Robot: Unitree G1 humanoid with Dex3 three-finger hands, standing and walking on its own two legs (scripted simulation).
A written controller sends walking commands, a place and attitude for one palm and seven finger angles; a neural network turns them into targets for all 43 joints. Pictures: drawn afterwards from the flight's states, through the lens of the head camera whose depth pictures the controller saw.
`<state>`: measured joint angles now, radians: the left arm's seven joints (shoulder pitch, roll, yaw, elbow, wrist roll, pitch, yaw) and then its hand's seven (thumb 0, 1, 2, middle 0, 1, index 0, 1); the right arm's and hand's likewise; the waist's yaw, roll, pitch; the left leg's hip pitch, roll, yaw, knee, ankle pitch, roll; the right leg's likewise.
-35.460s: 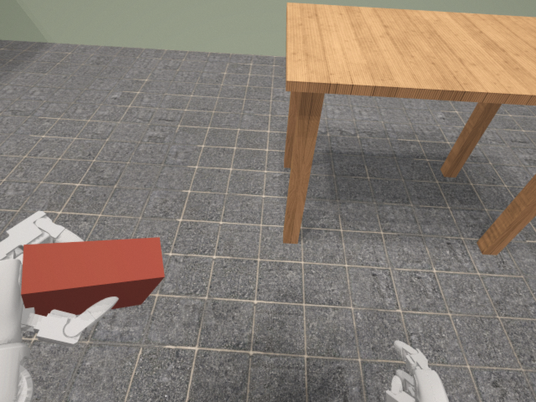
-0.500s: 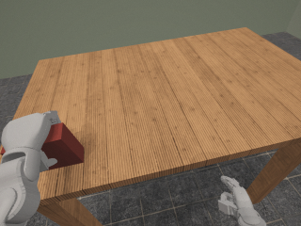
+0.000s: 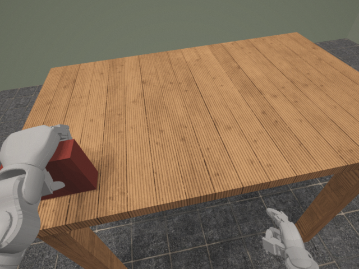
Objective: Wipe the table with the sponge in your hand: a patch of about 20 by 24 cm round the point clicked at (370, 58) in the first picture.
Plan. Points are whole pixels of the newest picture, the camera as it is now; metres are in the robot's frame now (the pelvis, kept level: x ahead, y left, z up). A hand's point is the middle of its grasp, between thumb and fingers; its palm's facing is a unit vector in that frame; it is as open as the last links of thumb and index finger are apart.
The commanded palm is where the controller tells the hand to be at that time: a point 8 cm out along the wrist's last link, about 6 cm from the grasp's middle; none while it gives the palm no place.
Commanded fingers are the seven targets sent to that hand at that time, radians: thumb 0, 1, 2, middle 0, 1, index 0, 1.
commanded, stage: lift the sponge slowly off the table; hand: left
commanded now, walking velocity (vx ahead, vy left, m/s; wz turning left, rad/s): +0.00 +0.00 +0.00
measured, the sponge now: (60, 176) +0.24 +0.31 +0.10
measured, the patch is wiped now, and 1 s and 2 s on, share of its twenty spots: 1.00 1.00 1.00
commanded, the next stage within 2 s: bring the sponge back beside the body in 1.28 s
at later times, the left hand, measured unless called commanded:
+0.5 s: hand (44, 148) +0.24 +0.30 +0.19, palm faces +0.12 -0.06 -0.99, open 9.2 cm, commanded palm +0.21 +0.30 +0.26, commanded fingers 0.00 0.10 1.30 -1.20 -1.60 -1.20 -1.60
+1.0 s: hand (33, 137) +0.24 +0.30 +0.22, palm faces +0.15 -0.04 -0.99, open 9.2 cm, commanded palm +0.20 +0.30 +0.30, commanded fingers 0.00 0.10 1.30 -1.20 -1.60 -1.20 -1.60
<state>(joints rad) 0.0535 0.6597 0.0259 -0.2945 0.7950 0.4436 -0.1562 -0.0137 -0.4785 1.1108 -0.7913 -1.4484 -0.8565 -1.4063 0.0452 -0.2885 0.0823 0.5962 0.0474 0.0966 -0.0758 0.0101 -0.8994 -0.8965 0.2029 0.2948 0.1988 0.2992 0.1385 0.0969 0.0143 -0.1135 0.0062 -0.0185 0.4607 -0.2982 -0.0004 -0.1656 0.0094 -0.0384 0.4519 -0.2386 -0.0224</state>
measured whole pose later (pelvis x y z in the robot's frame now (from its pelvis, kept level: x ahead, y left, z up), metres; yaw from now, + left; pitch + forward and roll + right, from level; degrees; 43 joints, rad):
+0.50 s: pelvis -0.01 +0.00 +0.00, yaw +0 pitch -3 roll +0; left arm -0.08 0.69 0.01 -0.27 0.79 0.47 -0.21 -0.01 -0.48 1.11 -0.80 -1.44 -0.86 -1.40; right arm 0.03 -0.29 0.09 0.60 0.06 0.09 -0.08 0.01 -0.90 -0.90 0.20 0.29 0.20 0.30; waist 0.15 0.11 0.01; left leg -0.11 0.00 -0.02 0.43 -0.26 0.00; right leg -0.17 0.00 -0.04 0.44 -0.21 -0.02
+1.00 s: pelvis -0.02 +0.00 +0.00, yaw +0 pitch -3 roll +0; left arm -0.16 0.74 0.03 -0.28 0.76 0.51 -0.27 -0.01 -0.48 1.11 -0.80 -1.44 -0.86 -1.40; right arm 0.03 -0.31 0.10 0.59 0.06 0.09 -0.08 0.01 -0.90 -0.90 0.20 0.29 0.20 0.30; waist 0.15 0.11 0.01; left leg -0.13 0.00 -0.02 0.44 -0.26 -0.01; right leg -0.19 0.00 -0.04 0.45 -0.21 -0.03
